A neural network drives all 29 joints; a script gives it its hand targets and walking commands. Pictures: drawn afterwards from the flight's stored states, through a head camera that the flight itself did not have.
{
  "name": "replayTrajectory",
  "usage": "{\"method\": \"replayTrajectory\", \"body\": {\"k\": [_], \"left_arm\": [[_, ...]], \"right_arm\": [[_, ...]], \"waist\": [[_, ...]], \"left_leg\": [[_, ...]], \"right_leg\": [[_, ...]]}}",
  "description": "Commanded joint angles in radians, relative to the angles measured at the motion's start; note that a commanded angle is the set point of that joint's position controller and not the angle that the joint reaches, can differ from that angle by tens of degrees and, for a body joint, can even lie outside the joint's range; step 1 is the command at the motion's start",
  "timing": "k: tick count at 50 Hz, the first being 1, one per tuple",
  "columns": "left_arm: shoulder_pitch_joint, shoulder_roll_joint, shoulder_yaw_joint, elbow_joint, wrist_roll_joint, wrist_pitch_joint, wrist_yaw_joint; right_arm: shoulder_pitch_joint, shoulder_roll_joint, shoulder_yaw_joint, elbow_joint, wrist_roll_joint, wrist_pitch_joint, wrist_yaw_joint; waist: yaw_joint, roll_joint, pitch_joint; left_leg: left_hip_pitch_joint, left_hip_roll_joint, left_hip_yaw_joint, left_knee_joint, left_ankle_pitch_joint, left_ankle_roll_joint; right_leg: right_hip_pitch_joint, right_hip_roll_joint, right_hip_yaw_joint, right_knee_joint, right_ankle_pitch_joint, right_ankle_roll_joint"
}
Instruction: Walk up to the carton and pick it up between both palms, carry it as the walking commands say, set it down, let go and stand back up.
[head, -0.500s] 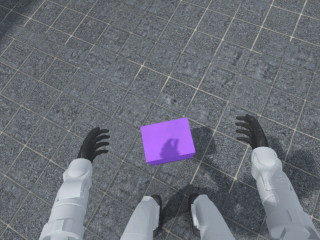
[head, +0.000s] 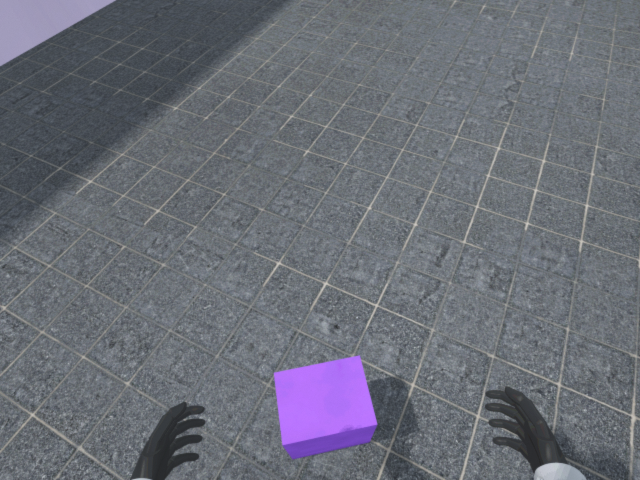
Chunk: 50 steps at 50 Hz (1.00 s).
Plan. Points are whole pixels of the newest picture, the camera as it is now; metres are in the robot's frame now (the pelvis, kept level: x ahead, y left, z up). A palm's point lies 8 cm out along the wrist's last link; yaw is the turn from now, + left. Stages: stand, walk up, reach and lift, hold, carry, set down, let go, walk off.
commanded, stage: let go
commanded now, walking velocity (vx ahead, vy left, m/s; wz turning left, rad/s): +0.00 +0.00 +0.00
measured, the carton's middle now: (324, 409) +0.34 +0.04 -0.65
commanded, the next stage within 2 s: stand in 0.34 s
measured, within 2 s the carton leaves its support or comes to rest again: neither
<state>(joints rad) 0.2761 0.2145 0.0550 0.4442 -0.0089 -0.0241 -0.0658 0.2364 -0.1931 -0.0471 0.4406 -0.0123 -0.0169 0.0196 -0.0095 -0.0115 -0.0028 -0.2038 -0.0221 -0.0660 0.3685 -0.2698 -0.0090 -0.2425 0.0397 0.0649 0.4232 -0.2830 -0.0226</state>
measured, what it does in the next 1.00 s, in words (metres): shifts its weight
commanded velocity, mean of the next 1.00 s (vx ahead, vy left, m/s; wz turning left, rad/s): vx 0.00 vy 0.00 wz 0.00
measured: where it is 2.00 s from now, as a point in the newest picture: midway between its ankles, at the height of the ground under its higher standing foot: outside the picture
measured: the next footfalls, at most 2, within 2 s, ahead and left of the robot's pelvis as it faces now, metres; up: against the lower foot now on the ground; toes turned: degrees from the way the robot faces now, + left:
none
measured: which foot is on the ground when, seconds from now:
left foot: down 0.00-1.00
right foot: down 0.00-1.00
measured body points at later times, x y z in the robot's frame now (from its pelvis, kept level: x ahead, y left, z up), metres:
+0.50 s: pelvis -0.02 +0.02 -0.01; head -0.05 +0.03 +0.44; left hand +0.13 +0.29 -0.09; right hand +0.12 -0.23 -0.10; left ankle -0.06 +0.13 -0.74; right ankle -0.05 -0.10 -0.74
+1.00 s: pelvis -0.06 +0.03 -0.01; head -0.12 +0.03 +0.44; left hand +0.02 +0.32 -0.12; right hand +0.05 -0.26 -0.10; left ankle -0.06 +0.13 -0.74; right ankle -0.05 -0.10 -0.74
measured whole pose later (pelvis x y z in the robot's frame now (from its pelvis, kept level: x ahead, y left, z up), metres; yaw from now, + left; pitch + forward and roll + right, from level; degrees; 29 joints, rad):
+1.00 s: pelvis -0.06 +0.03 -0.01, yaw +0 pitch -4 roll +0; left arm 0.31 0.32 0.05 0.85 0.04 -0.03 0.01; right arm 0.28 -0.31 -0.05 0.81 -0.04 -0.03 -0.01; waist 0.01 0.00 -0.07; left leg -0.16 -0.05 -0.06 0.51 -0.28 0.03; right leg -0.17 0.02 0.07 0.49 -0.25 0.02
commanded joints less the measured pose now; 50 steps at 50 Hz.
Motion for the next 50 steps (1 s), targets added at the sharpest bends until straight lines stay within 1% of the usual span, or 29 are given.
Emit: {"method": "replayTrajectory", "body": {"k": [1,2,3,5,7,11,13,14,15,17,18,20,21,22,23,25,27,28,30,31,33,34,38,40,44,46,47,49,50], "left_arm": [[-0.065,0.139,0.021,-0.102,-0.007,0.02,-0.004],[-0.066,0.137,0.017,-0.105,-0.004,0.032,-0.003],[-0.08,0.128,0.004,-0.101,-0.01,0.045,-0.006],[-0.087,0.119,0.002,-0.097,-0.003,0.066,-0.005],[-0.089,0.108,0.001,-0.074,-0.003,0.09,-0.005],[-0.107,0.101,0.02,-0.067,0.022,0.138,0.015],[-0.125,0.091,0.02,-0.089,0.028,0.172,0.038],[-0.13,0.082,0.016,-0.093,0.022,0.195,0.049],[-0.13,0.091,0.015,-0.104,0.023,0.194,0.056],[-0.123,0.09,0.007,-0.118,0.025,0.201,0.068],[-0.106,0.211,0.042,0.027,0.038,0.125,0.091],[-0.086,0.215,0.038,0.077,0.05,0.071,0.097],[-0.089,0.206,0.04,0.08,0.053,0.057,0.098],[-0.094,0.197,0.036,0.088,0.059,0.043,0.095],[-0.093,0.19,0.036,0.1,0.06,0.031,0.091],[-0.098,0.193,0.038,0.127,0.062,0.016,0.089],[-0.095,0.196,0.036,0.148,0.062,0.005,0.086],[-0.088,0.206,0.037,0.165,0.063,0.001,0.086],[-0.085,0.222,0.04,0.189,0.066,-0.002,0.085],[-0.073,0.22,0.041,0.197,0.064,-0.006,0.082],[-0.065,0.233,0.043,0.213,0.063,-0.008,0.08],[-0.063,0.242,0.042,0.224,0.064,-0.011,0.079],[-0.043,0.253,0.039,0.255,0.058,-0.019,0.077],[-0.037,0.263,0.041,0.269,0.054,-0.019,0.078],[-0.046,0.274,0.035,0.291,0.054,-0.021,0.078],[-0.035,0.267,0.032,0.309,0.052,-0.025,0.079],[-0.03,0.27,0.028,0.318,0.051,-0.026,0.078],[-0.038,0.273,0.024,0.329,0.051,-0.03,0.079],[-0.037,0.273,0.024,0.338,0.052,-0.03,0.08]], "right_arm": [[-0.046,-0.116,-0.021,-0.087,0.015,0.024,0.022],[-0.045,-0.115,-0.014,-0.087,0.021,0.037,0.031],[-0.061,-0.116,-0.002,-0.091,0.024,0.049,0.037],[-0.074,-0.119,0.001,-0.086,0.027,0.066,0.044],[-0.084,-0.122,0.001,-0.081,0.022,0.083,0.046],[-0.073,-0.136,-0.027,-0.07,0.009,0.092,0.037],[-0.065,-0.141,-0.038,-0.06,0.005,0.087,0.029],[-0.041,-0.149,-0.048,-0.047,-0.003,0.086,0.022],[-0.045,-0.143,-0.047,-0.051,-0.002,0.077,0.021],[-0.028,-0.152,-0.057,-0.054,-0.01,0.071,0.016],[-0.029,-0.216,-0.049,0.1,-0.026,0.047,-0.017],[-0.04,-0.236,-0.057,0.11,-0.036,0.027,-0.033],[-0.038,-0.225,-0.061,0.116,-0.044,0.021,-0.037],[-0.038,-0.22,-0.058,0.132,-0.043,0.013,-0.039],[-0.034,-0.224,-0.059,0.142,-0.045,0.008,-0.04],[-0.043,-0.235,-0.063,0.154,-0.046,-0.003,-0.041],[-0.037,-0.245,-0.067,0.171,-0.044,-0.01,-0.042],[-0.037,-0.248,-0.068,0.175,-0.044,-0.012,-0.042],[-0.04,-0.257,-0.072,0.186,-0.041,-0.015,-0.043],[-0.033,-0.26,-0.07,0.189,-0.04,-0.018,-0.042],[-0.026,-0.275,-0.072,0.204,-0.04,-0.022,-0.042],[-0.016,-0.278,-0.072,0.207,-0.039,-0.024,-0.041],[-0.022,-0.294,-0.069,0.226,-0.033,-0.031,-0.038],[-0.014,-0.292,-0.065,0.237,-0.029,-0.034,-0.038],[-0.033,-0.307,-0.062,0.257,-0.027,-0.036,-0.034],[-0.035,-0.303,-0.055,0.273,-0.026,-0.036,-0.033],[-0.031,-0.309,-0.056,0.282,-0.026,-0.036,-0.034],[-0.033,-0.307,-0.05,0.299,-0.024,-0.036,-0.032],[-0.03,-0.306,-0.049,0.306,-0.025,-0.035,-0.033]], "waist": [[-0.012,-0.014,-0.107],[-0.003,0.014,-0.099],[-0.004,0.007,-0.06],[0.004,0.03,-0.028],[0.004,0.015,0.011],[0.015,0.047,0.038],[0.011,0.047,0.015],[-0.007,0.041,0.027],[0.006,0.033,-0.004],[-0.009,0.033,-0.024],[0.047,-0.054,-0.145],[0.033,-0.037,-0.189],[0.025,-0.055,-0.167],[0.022,-0.034,-0.155],[0.019,0.01,-0.128],[0.021,0.036,-0.096],[0.022,0.034,-0.048],[0.018,0.063,-0.018],[0.018,0.055,0.041],[0.028,0.049,0.074],[0.024,0.04,0.106],[0.018,0.03,0.105],[0.027,0.042,0.098],[0.022,0.045,0.071],[0.018,0.04,0.061],[0.025,0.03,0.046],[0.021,0.048,0.05],[0.018,0.031,0.034],[0.017,0.042,0.036]], "left_leg": [[0.145,-0.049,0.051,0.004,0.431,-0.008],[0.148,-0.047,0.056,0.002,0.418,-0.011],[0.138,-0.045,0.054,-0.002,0.383,-0.007],[0.132,-0.041,0.059,-0.005,0.374,-0.009],[0.121,-0.043,0.062,-0.003,0.359,-0.009],[0.118,-0.047,0.055,0.006,0.373,-0.014],[0.139,-0.046,0.047,0.008,0.389,-0.016],[0.145,-0.044,0.041,0.013,0.379,-0.016],[0.151,-0.044,0.034,0.025,0.412,-0.018],[0.169,-0.037,0.015,0.039,0.442,-0.018],[0.105,0.062,0.03,0.108,0.568,-0.018],[0.095,0.06,0.011,0.107,0.518,0.005],[0.087,0.062,0.006,0.112,0.476,0.012],[0.08,0.066,0.002,0.109,0.452,0.014],[0.059,0.065,0.003,0.091,0.398,0.014],[0.025,0.072,-0.023,0.077,0.339,0.021],[-0.011,0.075,-0.047,0.066,0.309,0.034],[-0.032,0.076,-0.052,0.054,0.273,0.037],[-0.069,0.084,-0.079,0.032,0.195,0.043],[-0.093,0.083,-0.091,0.02,0.143,0.046],[-0.105,0.089,-0.105,-0.001,0.094,0.051],[-0.107,0.089,-0.104,-0.001,0.084,0.051],[-0.101,0.09,-0.117,-0.013,0.066,0.054],[-0.087,0.094,-0.122,-0.018,0.059,0.055],[-0.093,0.092,-0.126,-0.034,-0.032,0.053],[-0.082,0.096,-0.131,-0.03,-0.017,0.058],[-0.077,0.098,-0.133,-0.034,-0.013,0.059],[-0.071,0.099,-0.136,-0.033,-0.01,0.059],[-0.078,0.097,-0.131,-0.038,-0.01,0.057]], "right_leg": [[0.148,-0.002,-0.018,-0.036,0.533,0.076],[0.152,0.002,-0.024,-0.044,0.486,0.071],[0.148,0.001,-0.023,-0.047,0.445,0.068],[0.155,0.007,-0.03,-0.052,0.406,0.06],[0.151,0.008,-0.027,-0.052,0.393,0.059],[0.135,0.013,-0.034,-0.041,0.394,0.057],[0.127,0.018,-0.046,-0.031,0.378,0.058],[0.11,0.017,-0.046,-0.03,0.365,0.056],[0.121,0.024,-0.055,-0.017,0.371,0.055],[0.108,0.025,-0.059,-0.004,0.38,0.05],[0.129,-0.051,-0.053,0.046,0.453,0.047],[0.172,-0.064,-0.018,0.055,0.444,0.043],[0.148,-0.074,-0.012,0.049,0.403,0.035],[0.125,-0.08,-0.006,0.05,0.364,0.028],[0.105,-0.084,-0.002,0.038,0.31,0.028],[0.082,-0.08,0.001,0.031,0.246,0.025],[0.063,-0.081,0.014,0.027,0.221,0.019],[0.051,-0.081,0.017,0.02,0.192,0.017],[0.024,-0.081,0.026,0.0,0.137,0.012],[0.017,-0.078,0.028,-0.008,0.115,0.013],[0.001,-0.083,0.042,-0.021,0.083,0.008],[0.0,-0.081,0.044,-0.023,0.074,0.007],[0.012,-0.081,0.046,-0.019,0.084,0.002],[0.03,-0.084,0.054,-0.015,0.096,0.003],[0.034,-0.089,0.065,-0.029,0.056,0.003],[0.043,-0.093,0.07,-0.03,0.064,0.0],[0.042,-0.095,0.068,-0.029,0.079,0.0],[0.051,-0.095,0.068,-0.027,0.09,0.002],[0.056,-0.095,0.07,-0.025,0.084,0.003]]}}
